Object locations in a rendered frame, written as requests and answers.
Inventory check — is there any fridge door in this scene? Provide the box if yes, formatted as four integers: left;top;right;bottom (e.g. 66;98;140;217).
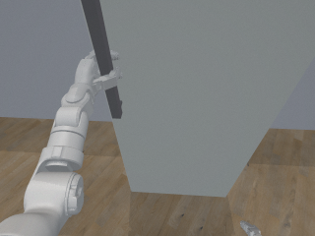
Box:
80;0;315;198

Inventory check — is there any robot left upper arm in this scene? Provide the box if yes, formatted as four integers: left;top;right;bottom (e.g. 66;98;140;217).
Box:
0;171;84;236

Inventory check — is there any robot left forearm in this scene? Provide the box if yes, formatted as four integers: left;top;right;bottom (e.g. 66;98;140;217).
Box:
24;83;95;210

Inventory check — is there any right robot hand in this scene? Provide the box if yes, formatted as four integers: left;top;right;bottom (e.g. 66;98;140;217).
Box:
240;220;262;236

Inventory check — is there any handle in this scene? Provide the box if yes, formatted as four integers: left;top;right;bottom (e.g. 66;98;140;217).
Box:
81;0;123;119

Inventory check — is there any left robot hand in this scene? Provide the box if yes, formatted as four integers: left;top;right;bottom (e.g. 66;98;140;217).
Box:
74;50;124;96

